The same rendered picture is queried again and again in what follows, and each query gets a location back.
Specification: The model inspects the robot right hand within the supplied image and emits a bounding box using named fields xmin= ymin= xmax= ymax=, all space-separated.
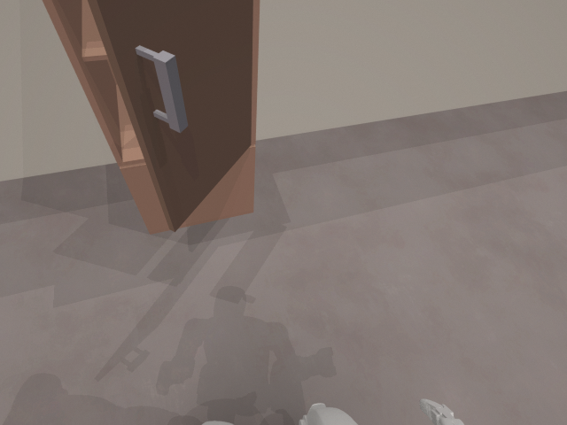
xmin=419 ymin=398 xmax=464 ymax=425

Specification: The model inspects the handle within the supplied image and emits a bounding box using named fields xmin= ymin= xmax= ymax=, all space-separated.
xmin=135 ymin=45 xmax=188 ymax=133

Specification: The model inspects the robot right shin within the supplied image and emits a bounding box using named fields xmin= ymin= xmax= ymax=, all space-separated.
xmin=308 ymin=403 xmax=326 ymax=413

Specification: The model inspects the robot right thigh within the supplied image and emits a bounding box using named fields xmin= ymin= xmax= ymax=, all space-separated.
xmin=299 ymin=407 xmax=358 ymax=425

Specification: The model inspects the cupboard door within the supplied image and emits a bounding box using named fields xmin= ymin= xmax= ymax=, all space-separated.
xmin=88 ymin=0 xmax=253 ymax=232

